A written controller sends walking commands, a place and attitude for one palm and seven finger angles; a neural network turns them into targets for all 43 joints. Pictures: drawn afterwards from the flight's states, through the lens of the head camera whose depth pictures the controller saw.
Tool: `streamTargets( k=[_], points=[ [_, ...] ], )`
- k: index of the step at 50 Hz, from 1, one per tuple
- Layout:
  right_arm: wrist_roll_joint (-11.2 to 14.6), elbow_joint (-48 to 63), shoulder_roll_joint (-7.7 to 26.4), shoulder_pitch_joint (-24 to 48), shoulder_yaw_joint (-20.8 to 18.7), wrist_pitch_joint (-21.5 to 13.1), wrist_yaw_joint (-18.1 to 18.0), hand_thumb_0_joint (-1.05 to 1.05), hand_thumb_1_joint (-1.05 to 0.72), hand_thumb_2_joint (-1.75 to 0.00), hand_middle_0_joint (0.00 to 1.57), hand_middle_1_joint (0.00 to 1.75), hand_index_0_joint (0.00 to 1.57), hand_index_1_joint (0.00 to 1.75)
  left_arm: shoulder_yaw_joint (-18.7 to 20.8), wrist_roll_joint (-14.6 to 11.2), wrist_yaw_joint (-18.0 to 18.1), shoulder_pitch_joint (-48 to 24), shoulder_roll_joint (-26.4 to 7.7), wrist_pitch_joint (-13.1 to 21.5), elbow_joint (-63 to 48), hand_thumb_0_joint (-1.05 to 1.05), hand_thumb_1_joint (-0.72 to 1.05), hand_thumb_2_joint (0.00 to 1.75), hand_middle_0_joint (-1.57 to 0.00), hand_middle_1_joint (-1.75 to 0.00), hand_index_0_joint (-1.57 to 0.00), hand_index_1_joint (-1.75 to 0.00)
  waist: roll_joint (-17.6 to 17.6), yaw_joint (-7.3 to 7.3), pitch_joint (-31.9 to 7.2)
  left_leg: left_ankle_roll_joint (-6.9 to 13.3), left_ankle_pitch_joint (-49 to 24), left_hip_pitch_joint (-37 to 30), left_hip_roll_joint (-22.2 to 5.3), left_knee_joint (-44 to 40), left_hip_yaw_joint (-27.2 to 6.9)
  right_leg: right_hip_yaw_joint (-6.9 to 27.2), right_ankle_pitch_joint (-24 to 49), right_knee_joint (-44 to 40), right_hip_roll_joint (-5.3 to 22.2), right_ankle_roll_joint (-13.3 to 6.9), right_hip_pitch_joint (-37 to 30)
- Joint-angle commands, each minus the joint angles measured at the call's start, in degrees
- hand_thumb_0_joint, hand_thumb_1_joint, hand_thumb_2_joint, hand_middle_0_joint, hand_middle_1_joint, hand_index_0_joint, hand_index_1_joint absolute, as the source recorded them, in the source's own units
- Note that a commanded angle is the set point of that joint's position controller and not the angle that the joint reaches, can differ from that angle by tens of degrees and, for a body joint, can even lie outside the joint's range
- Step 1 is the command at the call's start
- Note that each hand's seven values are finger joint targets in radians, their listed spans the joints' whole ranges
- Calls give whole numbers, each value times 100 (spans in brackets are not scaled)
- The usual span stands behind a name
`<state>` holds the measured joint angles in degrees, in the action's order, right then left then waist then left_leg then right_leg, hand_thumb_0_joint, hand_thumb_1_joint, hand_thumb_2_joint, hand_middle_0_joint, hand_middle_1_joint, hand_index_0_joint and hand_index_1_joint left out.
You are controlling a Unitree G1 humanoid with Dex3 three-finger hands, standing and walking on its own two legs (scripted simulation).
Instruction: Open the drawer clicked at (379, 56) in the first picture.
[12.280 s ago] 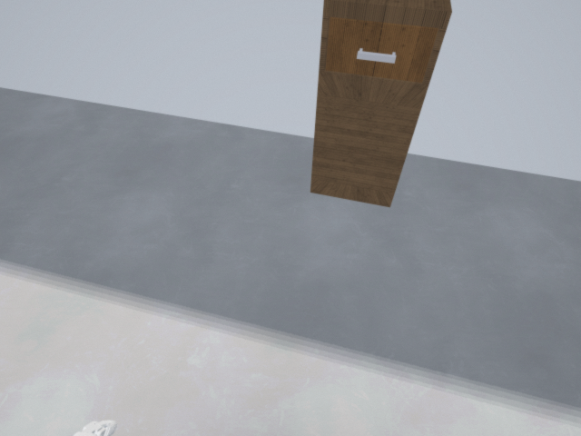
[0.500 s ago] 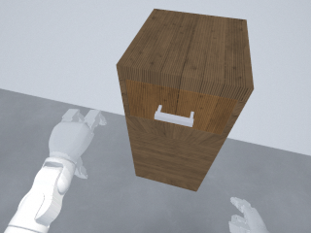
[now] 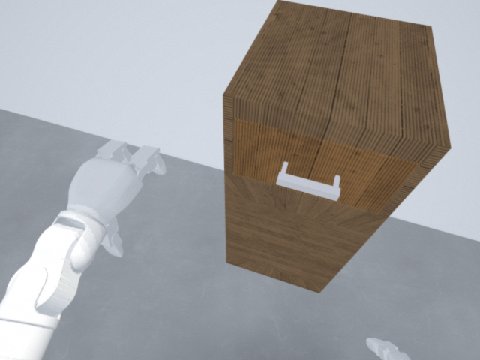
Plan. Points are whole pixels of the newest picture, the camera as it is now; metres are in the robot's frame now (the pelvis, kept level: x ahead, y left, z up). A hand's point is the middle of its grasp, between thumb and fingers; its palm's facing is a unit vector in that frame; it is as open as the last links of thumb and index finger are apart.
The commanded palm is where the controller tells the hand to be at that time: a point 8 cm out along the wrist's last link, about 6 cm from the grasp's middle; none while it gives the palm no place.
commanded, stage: raise the hand with hooked fingers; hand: left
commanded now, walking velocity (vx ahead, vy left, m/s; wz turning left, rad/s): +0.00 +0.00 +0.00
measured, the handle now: (309, 179) +0.48 -0.07 -0.02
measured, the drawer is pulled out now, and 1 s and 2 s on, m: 0.00 0.00 0.00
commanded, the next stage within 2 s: relax the arm and regain balance in 0.08 s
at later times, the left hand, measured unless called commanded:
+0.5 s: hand out of the picture +0.06 +0.36 -0.28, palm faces +0.04 -0.98 -0.18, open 15.9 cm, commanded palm none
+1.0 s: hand out of the picture +0.18 +0.52 -0.15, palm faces -0.12 -0.93 -0.36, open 16.4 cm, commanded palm none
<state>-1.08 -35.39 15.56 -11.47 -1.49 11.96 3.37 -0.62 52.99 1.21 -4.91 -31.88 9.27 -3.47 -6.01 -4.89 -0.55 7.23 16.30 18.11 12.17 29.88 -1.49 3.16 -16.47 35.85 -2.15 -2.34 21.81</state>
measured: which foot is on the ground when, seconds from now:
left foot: down 0.00-0.26, up 0.28-0.34, down 0.36-0.56, up 0.58-0.76, down 0.78-1.00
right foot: up 0.00-0.56, down 0.58-1.00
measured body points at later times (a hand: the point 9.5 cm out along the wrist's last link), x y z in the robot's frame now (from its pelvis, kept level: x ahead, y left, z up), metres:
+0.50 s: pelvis +0.05 +0.15 -0.06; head +0.11 +0.25 +0.37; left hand +0.06 +0.41 -0.26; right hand +0.18 -0.07 -0.15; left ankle +0.01 +0.20 -0.72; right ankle +0.03 -0.09 -0.66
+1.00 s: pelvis +0.15 +0.29 +0.00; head +0.19 +0.26 +0.45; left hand +0.19 +0.56 -0.13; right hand +0.21 +0.05 -0.16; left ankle +0.14 +0.44 -0.72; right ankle +0.07 +0.08 -0.71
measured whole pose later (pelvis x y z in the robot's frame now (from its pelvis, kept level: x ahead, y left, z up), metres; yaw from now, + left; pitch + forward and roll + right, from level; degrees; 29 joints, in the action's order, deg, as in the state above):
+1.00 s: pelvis +0.15 +0.29 +0.00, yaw -9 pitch -2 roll +1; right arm -1.0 -54.3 11.6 -8.9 -2.5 0.7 -2.0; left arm 3.0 4.2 2.1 16.0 -12.5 -0.1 59.1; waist -3.9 -2.2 7.1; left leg -2.1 22.1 10.8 -1.2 35.2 -1.6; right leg 4.2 -18.9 40.5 9.9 3.2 12.5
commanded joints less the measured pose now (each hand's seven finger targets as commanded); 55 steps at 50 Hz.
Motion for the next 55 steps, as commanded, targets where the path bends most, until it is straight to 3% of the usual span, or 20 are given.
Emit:
streamTargets(
  k=[1, 9, 10, 11, 12, 13, 14, 15, 16, 17, 19, 21, 26, 27, 28, 29, 30, 32, 37, 55],
  points=[
    [13, 814, 711, 564, -259, -243, 33, 0, -90, -90, 20, 30, 20, 30, 1126, -59, 423, -1583, -1400, -101, -1151, 0, -50, 30, -30, -120, -30, -120, 41, -18, -1859, -1586, -4125, -2245, -2022, -216, -2163, 135, -154, 216, 71, 19, 935],
    [38, 851, 667, 721, -248, -272, 126, 0, -90, -90, 20, 30, 20, 30, 42, -139, 87, -1551, -383, -153, -1626, 0, -50, 30, -30, -120, -30, -120, 196, 176, -1530, -1787, -4356, -2490, -2243, -199, -2631, 185, -641, 930, 226, 167, 1608],
    [689, 1221, 1352, 539, 146, -837, -632, 0, -90, -90, 20, 30, 20, 30, -88, -5453, 477, 2406, 1240, -327, 2310, 0, -50, 30, -15, -30, -15, -30, 715, 48, -402, -3091, -7994, -2226, -2447, 485, -2952, -359, -1115, 1509, -55, 133, 1380],
    [795, 1186, 1519, 570, -8, -713, -756, 0, -90, -90, 20, 30, 20, 30, 55, -5734, 492, 3399, 984, -881, 2312, 0, -50, 30, -15, -30, -15, -30, 14, -357, -422, -4547, -8946, -1714, -1562, 1031, -1671, -918, -1911, 582, 36, 110, -34],
    [831, 957, 1334, 760, -177, -624, -631, 0, -90, -90, 20, 30, 20, 30, 291, -5810, 392, 3626, 774, -1086, 2297, 0, -50, 30, -15, -30, -15, -30, 1233, -997, -985, -4751, -8359, -1133, -569, 4157, -936, -501, -1591, -838, 1145, -693, -902],
    [813, 869, 1141, 635, -500, -280, -473, 0, -90, -90, 20, 30, 20, 30, 753, -5356, 445, 2256, 873, -1085, 2096, 0, -50, 30, -15, -30, -15, -30, 4317, -832, -1051, -2453, 1012, 614, -898, 8628, -2241, 1733, 572, -741, 3408, -1920, -470],
    [244, 831, 1248, -242, -611, -727, -301, 0, -90, -90, 20, 30, 20, 30, 821, -4834, 545, 726, 852, -655, 2089, 0, -50, 30, -15, -30, -15, -30, 4114, 574, -22, 1486, 4526, 1794, -1826, 9062, -4456, 3182, 1591, 95, 3877, -1470, 592],
    [78, 559, 846, -650, -337, -941, -240, 0, -90, -90, 20, 30, 20, 30, 613, -4788, 631, 157, 772, -772, 1975, 0, -50, 30, -15, -30, -15, -30, 1678, 1254, 34, 1693, 3634, 539, -2134, 5234, -4102, 1214, 1436, 75, 2331, 1309, 1029],
    [195, 315, 755, -1215, -221, -733, -209, 0, -90, -90, 20, 30, 20, 30, 552, -5081, 732, 388, 1297, -1149, 2238, 0, -50, 30, -15, -30, -15, -30, -1112, 2039, 642, -777, 1218, -1451, -2068, 1354, -3802, -44, -565, 3729, 1294, 2706, 2526],
    [51, 25, 789, -1097, -53, -676, -270, 0, -90, -90, 20, 30, 20, 30, 309, -5107, 530, 1008, 1881, -1087, 2797, 0, -50, 30, -15, -30, -15, -30, -3304, 1371, 1226, -3065, -139, 904, -1395, -245, -2963, 392, -1768, 4339, 100, 1229, 2285],
    [-339, 228, 964, 78, -141, -906, -337, 0, -90, -90, 20, 30, 20, 30, 409, -5085, 170, 1802, 1460, -1012, 3135, 0, -50, 30, -15, -30, -15, -30, -2589, 160, 832, 249, -998, 1401, -1415, -292, -1598, 141, -2141, 4815, -226, 606, 1413],
    [-203, 87, 650, -782, -7, -1012, -530, 0, -90, -90, 20, 30, 20, 30, 574, -5013, 208, 1348, 1437, -1148, 4075, 0, -50, 30, -15, -30, -15, -30, -1749, 777, 1058, -1676, -2841, 613, -1790, -668, -3336, 790, -1484, 5214, -163, 774, 1865],
    [105, -154, 560, 445, -176, -827, -800, 0, -90, -90, 20, 30, 20, 30, 989, -5369, 259, 3954, 440, -1159, 6090, 0, -50, 30, -15, -30, -15, -30, -3275, -182, 417, -3149, -7975, -828, -1223, -573, -723, -830, -2118, 1188, -283, 316, -1028],
    [247, -102, 506, 869, -290, -799, -788, 0, -90, -90, 20, 30, 20, 30, 1126, -5355, 281, 5399, 428, -1048, 6476, 0, -50, 30, -15, -30, -15, -30, -2053, -1155, 12, -3513, -9853, -168, -758, 1967, -81, -1111, -1600, -381, -155, -372, -2744],
    [550, 74, 420, 1344, -349, -819, -680, 0, -90, -90, 20, 30, 20, 30, 1239, -5315, 343, 6422, 344, -954, 6794, 0, -50, 30, -15, -30, -15, -30, 2367, -2017, -725, -3078, -3841, 517, 79, 7345, 223, 711, 831, -2190, 1788, -1689, -3106],
    [306, 162, 350, 942, -437, -902, -591, 0, -90, -90, 20, 30, 20, 30, 680, -5301, 281, 3762, 1307, -919, 6082, 0, -50, 30, -15, -30, -15, -30, 2689, -422, -364, -1511, 2904, 1422, -487, 8942, -1701, 2995, 1594, -1546, 2408, -1859, -1348],
    [2, 34, 176, 583, -339, -927, -519, 0, -90, -90, 20, 30, 20, 30, 653, -4996, 329, 2440, 1621, -789, 5472, 0, -50, 30, -15, -30, -15, -30, 1087, 218, 429, 1073, 2534, 1892, -820, 7300, -2150, 2346, 1706, -1287, 2088, -1278, -817],
    [-19, -360, -269, 140, -175, -895, -500, 0, -90, -90, 20, 30, 20, 30, 633, -4921, 376, 2450, 1899, -945, 5543, 0, -50, 30, -15, -30, -15, -30, 1101, 565, 536, -393, 2283, 1146, -1316, 4394, -1578, 1869, 702, -976, 1882, -893, -105],
    [44, -1361, -406, -1059, 0, -1189, -487, 0, -90, -90, 20, 30, 20, 30, 568, -5065, 55, 3613, 1828, -930, 6445, 0, -50, 30, -15, -30, -15, -30, 670, 520, -27, -617, -802, -1576, -1439, -613, 60, -191, -176, 182, 642, 26, -447],
    [-15, -1588, 668, -146, -286, -1205, -509, 0, -90, -90, 20, 30, 20, 30, 665, -5194, 49, 2008, 705, -853, 5755, 0, -50, 30, -15, -30, -15, -30, 468, 325, 285, -535, -3458, -650, -1562, -215, 37, -698, 2561, -340, 844, 261, -1816]
  ],
)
